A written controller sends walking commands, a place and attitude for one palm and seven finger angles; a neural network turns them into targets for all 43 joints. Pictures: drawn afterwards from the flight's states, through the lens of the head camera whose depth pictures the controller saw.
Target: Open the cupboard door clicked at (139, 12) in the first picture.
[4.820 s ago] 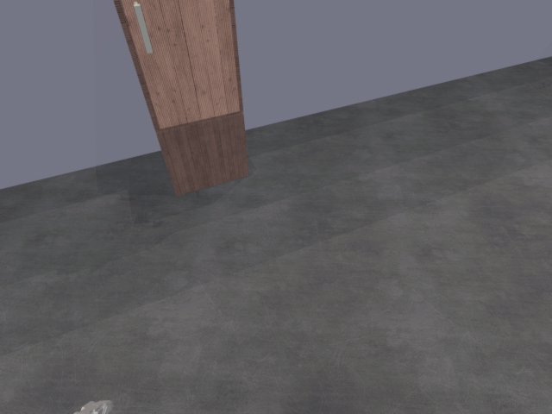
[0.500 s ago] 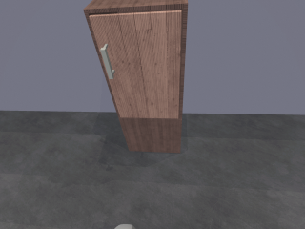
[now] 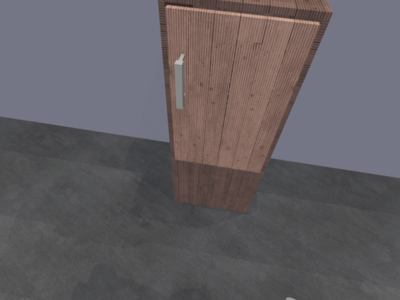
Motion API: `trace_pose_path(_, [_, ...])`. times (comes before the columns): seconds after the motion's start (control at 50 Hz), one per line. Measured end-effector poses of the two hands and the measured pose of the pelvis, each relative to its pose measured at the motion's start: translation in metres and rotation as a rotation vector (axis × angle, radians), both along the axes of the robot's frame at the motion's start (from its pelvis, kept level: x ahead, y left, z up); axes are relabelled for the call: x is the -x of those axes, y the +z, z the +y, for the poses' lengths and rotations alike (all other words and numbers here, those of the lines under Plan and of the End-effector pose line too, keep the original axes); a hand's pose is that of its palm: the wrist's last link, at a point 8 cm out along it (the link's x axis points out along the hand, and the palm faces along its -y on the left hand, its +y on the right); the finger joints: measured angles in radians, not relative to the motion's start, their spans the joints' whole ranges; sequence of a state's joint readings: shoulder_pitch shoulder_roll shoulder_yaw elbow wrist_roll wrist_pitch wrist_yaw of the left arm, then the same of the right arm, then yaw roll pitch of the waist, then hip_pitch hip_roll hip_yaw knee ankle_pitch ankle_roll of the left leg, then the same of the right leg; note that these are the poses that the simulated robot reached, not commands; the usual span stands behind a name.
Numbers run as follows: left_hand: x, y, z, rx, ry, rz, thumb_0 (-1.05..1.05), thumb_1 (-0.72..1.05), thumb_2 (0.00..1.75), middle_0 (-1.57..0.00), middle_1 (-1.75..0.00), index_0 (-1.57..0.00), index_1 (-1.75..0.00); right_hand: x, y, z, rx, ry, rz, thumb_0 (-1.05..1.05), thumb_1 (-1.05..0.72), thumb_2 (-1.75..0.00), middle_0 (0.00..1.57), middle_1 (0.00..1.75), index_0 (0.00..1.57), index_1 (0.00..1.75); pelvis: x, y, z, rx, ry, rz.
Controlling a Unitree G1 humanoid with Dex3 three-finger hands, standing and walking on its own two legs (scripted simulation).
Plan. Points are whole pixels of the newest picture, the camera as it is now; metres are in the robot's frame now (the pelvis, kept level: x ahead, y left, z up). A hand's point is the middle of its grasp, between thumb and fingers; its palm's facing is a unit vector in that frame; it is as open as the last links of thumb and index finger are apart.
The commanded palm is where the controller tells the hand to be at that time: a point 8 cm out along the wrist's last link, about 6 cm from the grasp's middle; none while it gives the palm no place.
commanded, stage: take the last steps up to it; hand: left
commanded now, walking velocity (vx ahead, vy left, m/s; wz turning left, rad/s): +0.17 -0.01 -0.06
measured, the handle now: (181, 82) +0.65 +0.13 +0.06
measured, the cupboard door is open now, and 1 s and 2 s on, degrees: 0 0 0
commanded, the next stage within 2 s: come to a stop and stand still in 0.08 s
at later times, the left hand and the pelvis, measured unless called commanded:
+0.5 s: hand (139, 274) +0.19 +0.16 -0.17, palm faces -0.01 -0.97 -0.22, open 7.4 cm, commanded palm none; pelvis +0.09 -0.01 +0.00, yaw +1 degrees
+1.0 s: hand out of the picture +0.08 +0.25 -0.17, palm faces +0.05 -0.95 -0.30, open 7.4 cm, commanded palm none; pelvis +0.08 +0.04 -0.01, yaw -1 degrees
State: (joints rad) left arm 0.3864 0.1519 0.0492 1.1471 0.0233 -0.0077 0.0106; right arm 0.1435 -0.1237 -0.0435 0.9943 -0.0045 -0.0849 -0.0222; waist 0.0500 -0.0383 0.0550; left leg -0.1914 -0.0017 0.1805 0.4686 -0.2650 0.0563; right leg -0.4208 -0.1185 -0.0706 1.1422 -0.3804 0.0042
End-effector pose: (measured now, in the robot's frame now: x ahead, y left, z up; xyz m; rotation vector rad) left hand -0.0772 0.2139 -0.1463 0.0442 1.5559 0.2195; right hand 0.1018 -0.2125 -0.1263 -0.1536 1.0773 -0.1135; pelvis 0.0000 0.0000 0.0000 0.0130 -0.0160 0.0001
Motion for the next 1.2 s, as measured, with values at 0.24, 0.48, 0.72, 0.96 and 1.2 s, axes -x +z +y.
trace_pose_path(0.24, [-0.247, 0.021, 0.023, -0.075, -0.179, -0.426, 0.00, 0.91, 0.90, -0.20, -0.30, -0.19, -0.30, 0.056, -0.018, -0.012, 0.013, -0.108, 0.289, -0.01, -0.93, -0.90, 0.20, 0.30, 0.20, 0.30, -0.068, 0.000, 0.005, -0.017, -0.004, -0.015])
trace_pose_path(0.48, [-0.269, 0.013, -0.005, -0.076, -0.201, -0.364, 0.00, 0.91, 0.90, -0.20, -0.30, -0.20, -0.30, 0.047, -0.034, -0.004, -0.057, -0.153, 0.438, 0.01, -0.91, -0.90, 0.20, 0.30, 0.20, 0.30, -0.092, -0.005, -0.007, -0.005, 0.014, -0.009])
trace_pose_path(0.72, [-0.210, 0.000, 0.064, -0.109, -0.139, -0.342, 0.00, 0.91, 0.90, -0.21, -0.30, -0.20, -0.30, -0.019, -0.019, 0.004, 0.051, -0.061, 0.109, 0.01, -0.91, -0.90, 0.20, 0.30, 0.20, 0.30, -0.075, -0.017, 0.033, 0.017, 0.006, -0.018])
trace_pose_path(0.96, [-0.154, 0.012, 0.086, -0.148, -0.123, -0.270, 0.01, 0.91, 0.90, -0.20, -0.30, -0.19, -0.30, -0.062, -0.008, 0.009, 0.026, -0.010, -0.050, 0.01, -0.91, -0.90, 0.20, 0.30, 0.20, 0.30, -0.077, -0.013, 0.041, 0.000, -0.015, -0.046])
trace_pose_path(1.2, [-0.176, 0.025, 0.085, -0.176, -0.156, -0.275, 0.01, 0.90, 0.90, -0.21, -0.30, -0.20, -0.30, -0.026, -0.009, -0.036, 0.088, -0.027, 0.108, 0.01, -0.91, -0.90, 0.20, 0.30, 0.20, 0.30, -0.080, -0.005, 0.026, -0.008, -0.003, -0.025])
